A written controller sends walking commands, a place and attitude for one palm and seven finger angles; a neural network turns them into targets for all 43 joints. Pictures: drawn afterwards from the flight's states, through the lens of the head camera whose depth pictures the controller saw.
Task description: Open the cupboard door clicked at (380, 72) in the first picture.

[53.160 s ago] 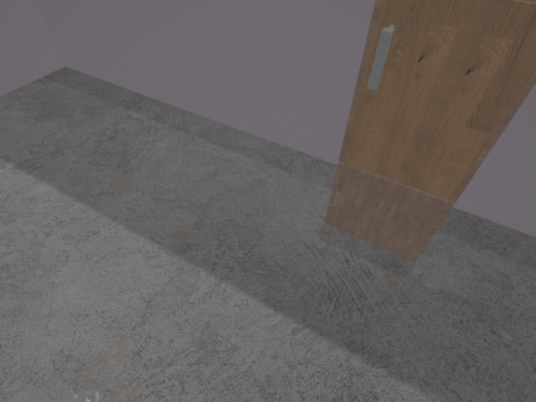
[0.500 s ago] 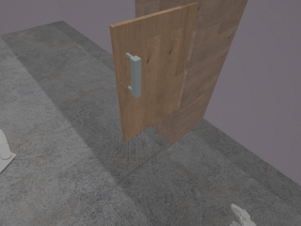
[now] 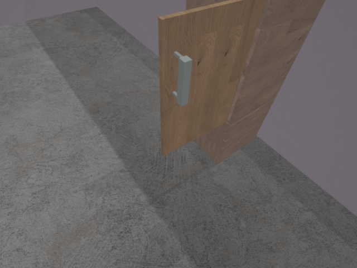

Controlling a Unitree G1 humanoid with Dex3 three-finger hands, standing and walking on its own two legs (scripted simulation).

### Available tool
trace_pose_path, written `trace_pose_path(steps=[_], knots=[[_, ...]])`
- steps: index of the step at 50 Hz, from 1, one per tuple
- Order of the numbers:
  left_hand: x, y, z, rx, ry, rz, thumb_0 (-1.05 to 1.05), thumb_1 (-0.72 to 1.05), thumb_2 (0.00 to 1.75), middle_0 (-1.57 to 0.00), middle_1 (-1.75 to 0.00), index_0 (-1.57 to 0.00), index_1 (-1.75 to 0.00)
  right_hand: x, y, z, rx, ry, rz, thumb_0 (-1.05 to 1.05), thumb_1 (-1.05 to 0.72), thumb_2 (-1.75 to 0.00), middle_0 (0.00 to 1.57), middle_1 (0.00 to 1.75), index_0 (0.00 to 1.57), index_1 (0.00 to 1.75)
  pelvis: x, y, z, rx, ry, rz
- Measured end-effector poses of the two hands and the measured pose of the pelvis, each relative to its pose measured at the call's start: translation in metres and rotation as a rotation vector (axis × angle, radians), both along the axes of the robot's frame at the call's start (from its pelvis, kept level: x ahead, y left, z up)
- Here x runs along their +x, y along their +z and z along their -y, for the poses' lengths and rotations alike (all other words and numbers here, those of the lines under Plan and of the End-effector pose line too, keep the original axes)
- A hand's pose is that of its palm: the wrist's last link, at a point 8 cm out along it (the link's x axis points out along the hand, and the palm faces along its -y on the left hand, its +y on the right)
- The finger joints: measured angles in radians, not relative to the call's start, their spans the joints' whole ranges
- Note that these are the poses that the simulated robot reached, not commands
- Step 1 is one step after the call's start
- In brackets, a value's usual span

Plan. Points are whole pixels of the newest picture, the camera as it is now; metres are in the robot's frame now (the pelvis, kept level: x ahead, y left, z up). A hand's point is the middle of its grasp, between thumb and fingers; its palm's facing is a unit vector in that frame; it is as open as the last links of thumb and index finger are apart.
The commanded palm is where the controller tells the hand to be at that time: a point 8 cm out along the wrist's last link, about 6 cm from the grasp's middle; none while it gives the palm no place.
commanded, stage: let the arm hang, fingers relaxed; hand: left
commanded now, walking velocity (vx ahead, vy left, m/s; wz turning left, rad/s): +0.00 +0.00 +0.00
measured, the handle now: (179, 79) +0.62 +0.03 +0.08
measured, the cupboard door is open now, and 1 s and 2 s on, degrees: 88 88 88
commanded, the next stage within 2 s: look to check the result in 0.76 s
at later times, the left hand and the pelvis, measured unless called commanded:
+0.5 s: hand out of the picture -0.03 +0.20 -0.17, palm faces +0.01 -0.98 -0.21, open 7.3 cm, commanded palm none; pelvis -0.01 +0.03 +0.01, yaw -1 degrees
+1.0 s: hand out of the picture -0.01 +0.19 -0.17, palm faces +0.01 -0.98 -0.20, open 7.3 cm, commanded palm none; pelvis +0.00 +0.02 +0.01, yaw -1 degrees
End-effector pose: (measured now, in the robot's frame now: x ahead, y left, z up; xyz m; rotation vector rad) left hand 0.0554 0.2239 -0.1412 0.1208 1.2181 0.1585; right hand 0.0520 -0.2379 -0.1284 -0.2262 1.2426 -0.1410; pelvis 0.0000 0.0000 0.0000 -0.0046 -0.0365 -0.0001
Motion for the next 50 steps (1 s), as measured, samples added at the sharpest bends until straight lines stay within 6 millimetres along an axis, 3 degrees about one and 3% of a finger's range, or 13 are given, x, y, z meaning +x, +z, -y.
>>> trace_pose_path(steps=[8,15,23,32,50], knots=[[-0.070,0.006,-0.030,0.040,0.005,-0.211,-0.02,0.96,0.90,-0.20,-0.30,-0.21,-0.30,-0.056,-0.010,-0.025,0.049,-0.048,-0.148,0.00,-0.90,-0.90,0.20,0.30,0.19,0.30,-0.007,0.006,-0.013,-0.005,-0.004,-0.003],[-0.099,0.013,-0.041,0.067,0.015,-0.292,-0.01,0.92,0.90,-0.20,-0.30,-0.20,-0.30,-0.083,-0.019,-0.047,0.100,-0.082,-0.203,0.00,-0.90,-0.90,0.20,0.30,0.20,0.30,-0.010,0.007,-0.022,0.001,-0.015,-0.004],[-0.093,0.009,-0.030,0.038,0.009,-0.270,0.00,0.91,0.90,-0.20,-0.30,-0.20,-0.30,-0.095,-0.022,-0.061,0.122,-0.104,-0.218,0.00,-0.90,-0.90,0.20,0.30,0.20,0.30,-0.011,0.006,-0.027,0.006,-0.022,-0.005],[-0.071,0.003,-0.010,-0.006,-0.011,-0.209,0.00,0.91,0.90,-0.20,-0.30,-0.20,-0.30,-0.090,-0.021,-0.062,0.120,-0.117,-0.190,0.00,-0.91,-0.90,0.20,0.30,0.19,0.30,-0.009,0.006,-0.026,0.008,-0.025,-0.003],[-0.068,0.005,-0.012,0.015,-0.003,-0.220,0.00,0.91,0.90,-0.20,-0.30,-0.20,-0.30,-0.078,-0.019,-0.050,0.109,-0.116,-0.185,0.00,-0.91,-0.90,0.20,0.30,0.19,0.30,-0.002,0.007,-0.019,0.008,-0.026,-0.003]])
